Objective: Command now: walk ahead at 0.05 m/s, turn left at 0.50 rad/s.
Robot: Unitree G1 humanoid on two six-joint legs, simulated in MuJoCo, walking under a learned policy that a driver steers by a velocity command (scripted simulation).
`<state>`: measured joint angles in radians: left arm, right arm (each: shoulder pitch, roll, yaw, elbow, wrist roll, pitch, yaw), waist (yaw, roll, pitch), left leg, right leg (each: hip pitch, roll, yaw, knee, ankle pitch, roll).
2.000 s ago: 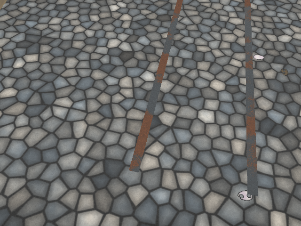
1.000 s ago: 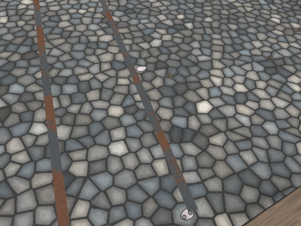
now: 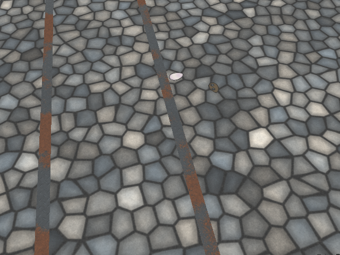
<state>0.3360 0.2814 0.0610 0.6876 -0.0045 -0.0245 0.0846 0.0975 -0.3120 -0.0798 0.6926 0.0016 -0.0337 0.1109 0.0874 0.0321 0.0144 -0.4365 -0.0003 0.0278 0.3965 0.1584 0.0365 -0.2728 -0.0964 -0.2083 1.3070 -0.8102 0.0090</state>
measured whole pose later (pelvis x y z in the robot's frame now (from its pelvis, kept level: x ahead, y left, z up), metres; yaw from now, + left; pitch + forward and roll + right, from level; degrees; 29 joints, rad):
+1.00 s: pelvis +0.05 -0.17 -0.02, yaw +30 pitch -2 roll +1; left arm 0.33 0.22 -0.04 0.60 0.00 0.05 0.11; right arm 0.17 -0.20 0.01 0.53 0.01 0.10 -0.04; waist 0.05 0.04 -0.01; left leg -0.64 -0.12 -0.06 1.98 -0.60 -0.11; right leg -0.37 0.00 -0.04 0.46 -0.05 -0.05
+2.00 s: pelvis +0.25 -0.22 -0.03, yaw +30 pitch +3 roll +1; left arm 0.08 0.24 0.06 0.84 -0.02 -0.05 -0.07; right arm 0.49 -0.29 -0.08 0.88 0.04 -0.06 -0.03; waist -0.08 0.03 -0.01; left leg -0.38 0.06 -0.18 1.65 -0.73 -0.02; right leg -0.40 -0.02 0.01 0.65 -0.32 0.00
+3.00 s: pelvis +0.76 +0.00 -0.03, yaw +29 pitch +3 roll +1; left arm -0.02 0.23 0.04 0.75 -0.01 -0.10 -0.04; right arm 0.41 -0.26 -0.05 0.93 0.01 -0.06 0.00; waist -0.08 0.00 0.04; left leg -0.06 -0.01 -0.02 0.60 -0.47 0.02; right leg -0.47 0.01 -0.03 0.52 -0.08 -0.05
